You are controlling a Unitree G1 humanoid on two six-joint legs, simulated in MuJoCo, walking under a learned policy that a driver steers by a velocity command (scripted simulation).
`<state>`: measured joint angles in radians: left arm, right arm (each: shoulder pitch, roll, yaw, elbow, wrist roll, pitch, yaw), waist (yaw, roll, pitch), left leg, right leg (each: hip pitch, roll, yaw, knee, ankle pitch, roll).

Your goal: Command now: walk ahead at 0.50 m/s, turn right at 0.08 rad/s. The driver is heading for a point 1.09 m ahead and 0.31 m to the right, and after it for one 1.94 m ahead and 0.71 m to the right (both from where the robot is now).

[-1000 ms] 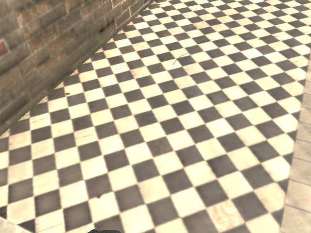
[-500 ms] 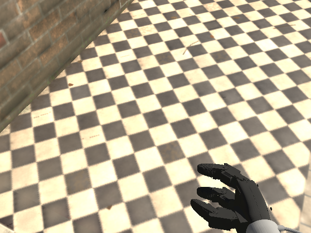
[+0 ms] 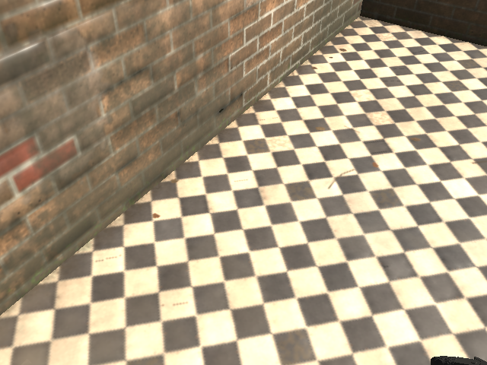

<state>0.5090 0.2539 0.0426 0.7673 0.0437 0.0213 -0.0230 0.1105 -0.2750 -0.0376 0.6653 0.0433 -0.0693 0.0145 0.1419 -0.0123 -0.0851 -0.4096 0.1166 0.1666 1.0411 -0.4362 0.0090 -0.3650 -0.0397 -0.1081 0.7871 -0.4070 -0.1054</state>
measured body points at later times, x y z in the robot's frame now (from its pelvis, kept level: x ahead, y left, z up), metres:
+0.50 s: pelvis +0.14 +0.03 +0.04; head +0.15 +0.04 +0.49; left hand +0.40 +0.24 -0.04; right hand +0.16 -0.27 -0.06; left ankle +0.18 +0.12 -0.70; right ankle +0.15 -0.13 -0.60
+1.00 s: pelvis +0.23 -0.04 +0.04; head +0.22 -0.05 +0.49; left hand +0.46 +0.12 -0.04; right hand +0.26 -0.34 -0.06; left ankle +0.33 +0.08 -0.64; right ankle +0.20 -0.13 -0.70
